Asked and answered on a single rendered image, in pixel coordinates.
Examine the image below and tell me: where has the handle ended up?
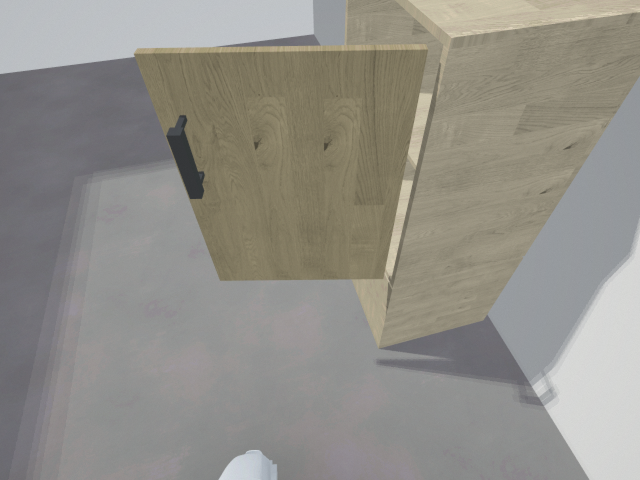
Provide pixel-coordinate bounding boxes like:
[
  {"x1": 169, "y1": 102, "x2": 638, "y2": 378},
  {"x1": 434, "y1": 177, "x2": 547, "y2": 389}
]
[{"x1": 166, "y1": 115, "x2": 205, "y2": 199}]

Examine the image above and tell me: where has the cupboard door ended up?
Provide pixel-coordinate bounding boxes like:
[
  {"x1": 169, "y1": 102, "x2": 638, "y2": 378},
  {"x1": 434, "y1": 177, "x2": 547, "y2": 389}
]
[{"x1": 134, "y1": 44, "x2": 428, "y2": 281}]

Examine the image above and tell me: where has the robot left thigh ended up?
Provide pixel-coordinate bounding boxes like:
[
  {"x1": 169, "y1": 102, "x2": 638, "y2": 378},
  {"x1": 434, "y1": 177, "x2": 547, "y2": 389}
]
[{"x1": 219, "y1": 454, "x2": 277, "y2": 480}]

